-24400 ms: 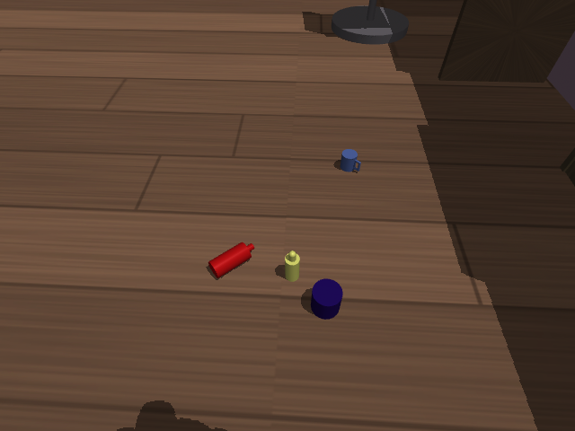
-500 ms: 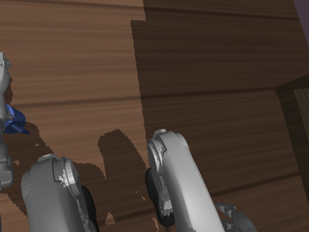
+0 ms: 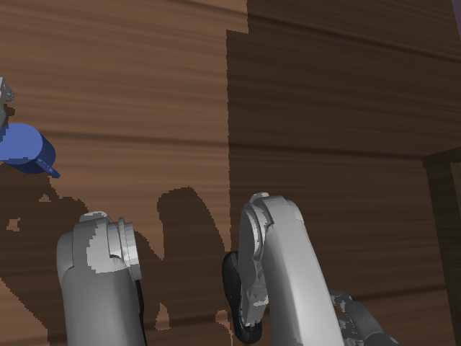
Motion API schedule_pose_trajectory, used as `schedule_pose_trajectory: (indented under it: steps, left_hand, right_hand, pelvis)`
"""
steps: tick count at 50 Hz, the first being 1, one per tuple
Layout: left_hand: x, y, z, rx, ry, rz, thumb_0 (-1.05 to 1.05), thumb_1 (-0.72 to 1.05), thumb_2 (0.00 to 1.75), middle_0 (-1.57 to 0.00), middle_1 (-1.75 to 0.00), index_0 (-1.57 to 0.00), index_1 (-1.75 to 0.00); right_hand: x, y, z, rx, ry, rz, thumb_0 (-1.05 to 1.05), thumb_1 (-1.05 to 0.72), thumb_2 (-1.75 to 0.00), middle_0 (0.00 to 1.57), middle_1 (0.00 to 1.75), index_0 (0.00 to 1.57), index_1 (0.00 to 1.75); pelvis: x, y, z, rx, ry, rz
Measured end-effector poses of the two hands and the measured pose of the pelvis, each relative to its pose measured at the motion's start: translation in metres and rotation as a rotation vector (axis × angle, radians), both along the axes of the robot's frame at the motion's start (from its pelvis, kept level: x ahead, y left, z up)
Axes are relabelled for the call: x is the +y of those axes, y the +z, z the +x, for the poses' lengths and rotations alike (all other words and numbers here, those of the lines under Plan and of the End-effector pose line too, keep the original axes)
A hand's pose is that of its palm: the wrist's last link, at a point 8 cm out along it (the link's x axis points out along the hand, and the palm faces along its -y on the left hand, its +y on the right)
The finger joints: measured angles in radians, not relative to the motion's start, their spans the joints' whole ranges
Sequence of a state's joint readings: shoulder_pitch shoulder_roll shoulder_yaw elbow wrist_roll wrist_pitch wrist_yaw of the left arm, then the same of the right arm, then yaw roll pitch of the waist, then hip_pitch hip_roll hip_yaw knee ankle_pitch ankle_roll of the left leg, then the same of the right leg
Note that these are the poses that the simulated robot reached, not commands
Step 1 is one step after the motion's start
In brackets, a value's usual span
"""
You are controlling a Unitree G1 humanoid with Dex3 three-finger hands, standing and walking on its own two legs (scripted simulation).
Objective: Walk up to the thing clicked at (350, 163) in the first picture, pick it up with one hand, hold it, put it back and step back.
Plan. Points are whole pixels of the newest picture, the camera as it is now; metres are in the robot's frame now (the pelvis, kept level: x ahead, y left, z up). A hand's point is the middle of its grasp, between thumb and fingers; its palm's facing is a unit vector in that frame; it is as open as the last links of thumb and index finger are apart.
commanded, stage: approach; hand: left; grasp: from above
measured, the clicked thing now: (33, 155) +0.44 +0.33 -0.27
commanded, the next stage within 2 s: close in in 0.04 s
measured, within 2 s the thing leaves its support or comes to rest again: neither
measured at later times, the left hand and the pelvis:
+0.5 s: hand (4, 145) +0.44 +0.34 -0.18, palm faces -0.49 -0.11 -0.86, open 14.0 cm; pelvis -0.01 +0.00 +0.00, yaw -1 degrees
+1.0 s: hand (20, 146) +0.45 +0.33 -0.23, palm faces -0.44 -0.12 -0.89, open 14.2 cm; pelvis +0.00 +0.00 -0.01, yaw -4 degrees
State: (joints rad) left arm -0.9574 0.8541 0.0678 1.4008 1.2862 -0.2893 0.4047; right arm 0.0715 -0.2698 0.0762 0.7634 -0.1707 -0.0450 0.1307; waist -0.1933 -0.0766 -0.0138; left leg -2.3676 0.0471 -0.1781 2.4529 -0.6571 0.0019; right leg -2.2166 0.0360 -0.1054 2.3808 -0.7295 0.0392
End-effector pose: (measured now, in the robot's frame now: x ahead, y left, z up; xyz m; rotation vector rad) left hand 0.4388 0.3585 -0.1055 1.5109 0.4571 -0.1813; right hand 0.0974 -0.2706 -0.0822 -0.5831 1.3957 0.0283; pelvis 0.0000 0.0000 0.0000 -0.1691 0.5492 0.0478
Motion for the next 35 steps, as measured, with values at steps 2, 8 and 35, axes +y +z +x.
schedule_pose_trajectory:
  steps: [2, 8, 35]
  left_hand:
    - [-0.009, 0.006, 0.012, -0.018, -0.009, 0.007, 0.00, -0.53, 1.02, -0.09, -1.08, -0.09, -1.07]
    - [-0.027, 0.023, 0.037, -0.025, 0.041, 0.018, 0.00, -0.51, 1.02, -0.09, -1.11, -0.10, -1.10]
    - [-0.019, -0.045, 0.010, 0.064, 0.028, -0.032, 0.00, -0.51, 0.98, -0.08, -1.02, -0.08, -1.02]
  right_hand:
    - [0.002, 0.002, 0.006, -0.030, -0.001, 0.006, 0.00, -0.91, -0.89, 0.20, 0.30, 0.20, 0.30]
    - [0.008, 0.008, 0.004, -0.070, -0.041, 0.042, 0.00, -0.91, -0.90, 0.20, 0.30, 0.20, 0.30]
    - [0.001, 0.004, -0.061, 0.119, -0.004, 0.004, 0.00, -0.90, -0.90, 0.20, 0.30, 0.20, 0.30]
  pelvis:
    - [0.001, 0.002, 0.001, 0.008, -0.001, -0.003]
    - [0.001, 0.012, 0.002, 0.027, -0.006, -0.004]
    - [-0.003, -0.010, -0.003, -0.036, -0.030, -0.014]
